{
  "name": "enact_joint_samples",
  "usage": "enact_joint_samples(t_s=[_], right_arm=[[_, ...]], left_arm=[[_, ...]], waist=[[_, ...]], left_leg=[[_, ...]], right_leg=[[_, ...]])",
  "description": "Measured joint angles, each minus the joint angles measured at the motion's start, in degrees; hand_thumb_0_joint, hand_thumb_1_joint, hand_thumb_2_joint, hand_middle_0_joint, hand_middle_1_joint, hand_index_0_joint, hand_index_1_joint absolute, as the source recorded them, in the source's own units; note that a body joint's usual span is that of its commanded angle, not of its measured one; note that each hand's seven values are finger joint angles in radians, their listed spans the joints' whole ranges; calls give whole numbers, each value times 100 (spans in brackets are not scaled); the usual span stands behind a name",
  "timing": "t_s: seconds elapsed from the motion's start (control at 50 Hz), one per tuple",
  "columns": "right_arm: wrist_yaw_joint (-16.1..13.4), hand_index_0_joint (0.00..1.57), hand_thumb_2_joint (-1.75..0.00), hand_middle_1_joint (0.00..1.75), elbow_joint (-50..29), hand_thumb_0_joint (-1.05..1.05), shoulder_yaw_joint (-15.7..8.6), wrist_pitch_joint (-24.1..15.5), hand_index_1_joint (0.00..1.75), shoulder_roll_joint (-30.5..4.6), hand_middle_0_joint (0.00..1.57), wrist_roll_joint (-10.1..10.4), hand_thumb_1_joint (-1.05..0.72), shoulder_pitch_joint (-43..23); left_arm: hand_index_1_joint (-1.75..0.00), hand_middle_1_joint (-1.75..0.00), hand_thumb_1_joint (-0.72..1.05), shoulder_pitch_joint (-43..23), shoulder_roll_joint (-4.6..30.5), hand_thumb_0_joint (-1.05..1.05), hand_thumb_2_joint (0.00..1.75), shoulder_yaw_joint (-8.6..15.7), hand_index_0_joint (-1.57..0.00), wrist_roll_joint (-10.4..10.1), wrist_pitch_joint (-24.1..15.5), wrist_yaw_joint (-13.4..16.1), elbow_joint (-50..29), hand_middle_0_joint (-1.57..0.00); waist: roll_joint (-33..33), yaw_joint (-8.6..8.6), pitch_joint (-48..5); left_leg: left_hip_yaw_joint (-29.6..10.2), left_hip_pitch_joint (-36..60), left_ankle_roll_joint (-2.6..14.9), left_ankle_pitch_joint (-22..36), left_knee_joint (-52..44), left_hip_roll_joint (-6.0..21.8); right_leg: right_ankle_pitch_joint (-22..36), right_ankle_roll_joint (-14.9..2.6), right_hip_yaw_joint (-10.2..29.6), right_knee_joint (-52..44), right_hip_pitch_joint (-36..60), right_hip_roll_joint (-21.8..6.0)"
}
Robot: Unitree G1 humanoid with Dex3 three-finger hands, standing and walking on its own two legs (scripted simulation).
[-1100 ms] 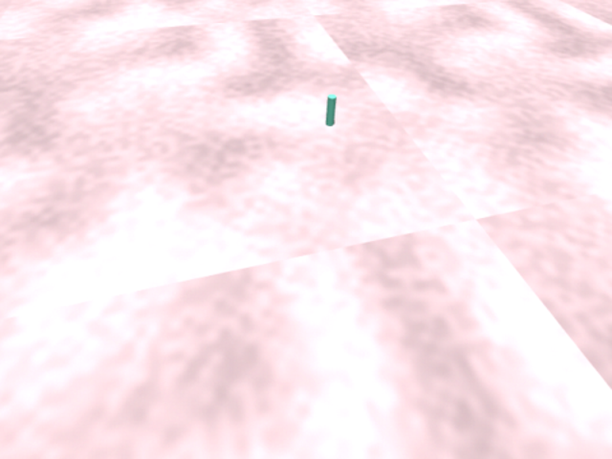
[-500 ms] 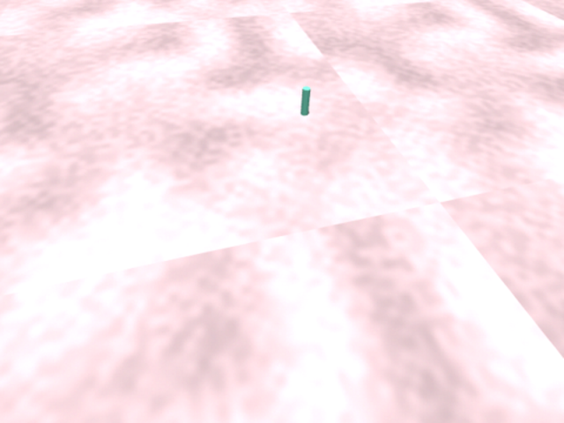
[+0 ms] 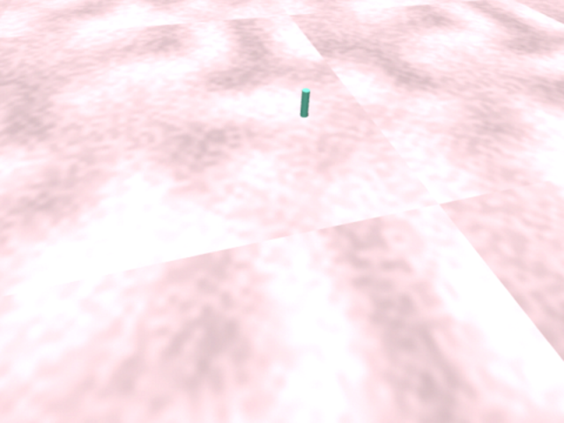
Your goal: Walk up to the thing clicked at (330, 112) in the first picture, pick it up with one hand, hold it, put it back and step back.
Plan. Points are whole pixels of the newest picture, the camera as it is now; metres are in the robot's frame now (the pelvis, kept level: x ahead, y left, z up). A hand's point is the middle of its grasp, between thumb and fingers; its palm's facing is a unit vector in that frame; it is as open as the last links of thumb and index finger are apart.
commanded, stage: stand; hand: left
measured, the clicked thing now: (304, 103) +2.02 -0.18 -0.70
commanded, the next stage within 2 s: walk up in 0.02 s
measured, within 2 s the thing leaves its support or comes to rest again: neither
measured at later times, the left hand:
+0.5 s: hand (170, 392) +0.21 +0.18 -0.14, palm faces -0.07 -0.91 -0.40, open 7.4 cm
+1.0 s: hand (222, 229) +0.56 +0.14 -0.16, palm faces -0.27 -0.90 -0.34, open 7.4 cm
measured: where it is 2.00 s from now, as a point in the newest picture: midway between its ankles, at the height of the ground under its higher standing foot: (334, 246)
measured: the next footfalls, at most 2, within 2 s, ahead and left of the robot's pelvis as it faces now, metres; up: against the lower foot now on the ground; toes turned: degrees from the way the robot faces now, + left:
right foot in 0.34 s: +0.16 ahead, -0.23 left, +0.00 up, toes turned -12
left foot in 0.78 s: +0.51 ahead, -0.01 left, +0.00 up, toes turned -4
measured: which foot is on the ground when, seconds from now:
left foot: down 0.00-0.36, up 0.38-0.76, down 0.78-1.00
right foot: down 0.00-0.08, up 0.10-0.32, down 0.34-0.82, up 0.84-1.00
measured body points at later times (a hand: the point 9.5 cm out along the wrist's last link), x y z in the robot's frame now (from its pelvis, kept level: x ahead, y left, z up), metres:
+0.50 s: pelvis +0.13 -0.10 -0.02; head +0.11 -0.12 +0.43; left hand +0.21 +0.23 -0.11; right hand +0.18 -0.45 -0.14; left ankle +0.10 +0.03 -0.68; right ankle +0.12 -0.22 -0.75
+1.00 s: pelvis +0.43 -0.12 -0.01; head +0.45 -0.10 +0.44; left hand +0.58 +0.18 -0.13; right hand +0.44 -0.45 -0.10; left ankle +0.47 +0.00 -0.75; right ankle +0.38 -0.26 -0.67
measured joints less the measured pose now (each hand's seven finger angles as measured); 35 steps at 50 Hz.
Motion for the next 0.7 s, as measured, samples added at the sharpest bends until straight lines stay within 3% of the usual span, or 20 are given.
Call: enact_joint_samples(t_s=[0.04,0.1,0.14,0.22,0.32,0.36,0.38,0.4,0.44,0.5,0.6,0.7], right_arm=[[43,21,-90,30,-52,0,-56,-12,30,3,21,-45,-91,43],[201,21,-90,30,-309,1,-256,-172,30,-45,21,-163,-91,260],[235,21,-90,30,-474,0,-374,-295,30,-132,21,-192,-91,369],[239,21,-90,30,-583,0,-515,-381,30,-315,21,-237,-90,607],[306,21,-90,30,-526,1,-626,-267,30,-623,21,-285,-90,770],[305,21,-90,30,-539,1,-646,-218,30,-740,21,-276,-90,775],[282,21,-90,30,-531,1,-656,-184,30,-803,21,-267,-90,769],[258,21,-90,30,-521,1,-645,-133,30,-820,21,-234,-91,771],[270,20,-90,30,-503,1,-587,-54,30,-773,20,-190,-91,729],[369,20,-90,30,-595,1,-485,-119,30,-680,20,-104,-91,521],[551,20,-90,30,-1010,1,-398,-237,30,-504,20,-59,-91,286],[629,21,-90,30,-1163,1,-404,-192,30,-441,21,-106,-91,194]], left_arm=[[-30,-30,90,52,3,1,90,75,-20,33,20,-71,-61,-21],[-30,-30,90,331,115,1,90,279,-20,133,55,-320,-258,-21],[-30,-30,90,419,205,1,90,364,-20,182,113,-410,-295,-21],[-30,-30,90,396,488,1,90,470,-20,162,83,-581,-447,-21],[-30,-30,90,538,713,1,90,599,-20,123,20,-710,-652,-20],[-30,-30,90,597,762,1,90,651,-20,134,-77,-672,-673,-20],[-30,-30,90,579,721,1,90,677,-20,153,-141,-620,-688,-20],[-30,-30,90,587,674,1,90,688,-20,169,-207,-558,-747,-20],[-30,-30,90,700,551,1,90,648,-20,124,-279,-491,-846,-20],[-30,-30,90,974,362,1,90,519,-20,44,-311,-452,-847,-20],[-30,-30,90,1332,261,1,90,383,-20,-27,-346,-410,-764,-21],[-30,-30,90,1426,337,1,90,361,-21,-11,-383,-408,-843,-21]], waist=[[-11,16,-34],[-92,71,-255],[-55,32,-310],[-50,-61,-208],[46,-39,-286],[165,-18,-318],[338,-18,-294],[428,10,-304],[444,149,-348],[457,269,-323],[360,355,-165],[174,390,-45]], left_leg=[[30,-72,51,-231,134,0],[227,-254,235,-1067,550,-19],[342,-218,278,-829,474,53],[429,122,178,-480,176,197],[631,533,-9,-972,377,482],[634,460,86,-1508,1056,710],[448,235,206,-1794,1769,867],[197,-115,232,-1947,2623,833],[53,-763,197,-1816,3906,543],[232,-1585,198,-1201,4547,368],[221,-2492,112,-365,3752,528],[115,-2707,-29,158,2238,744]], right_leg=[[-207,-27,29,146,-89,5],[-1269,-123,154,1103,-586,-23],[-1403,-121,135,2022,-1072,-29],[-1372,-49,184,2722,-1694,-288],[-874,31,10,1962,-1681,-615],[-234,91,-136,1723,-1502,-531],[-329,93,-273,1937,-1478,-388],[-542,71,-378,2121,-1459,-304],[-771,-11,-419,2082,-1250,-217],[-662,-106,-374,1397,-668,-69],[-579,-155,-227,491,144,135],[-925,-89,-178,215,667,208]])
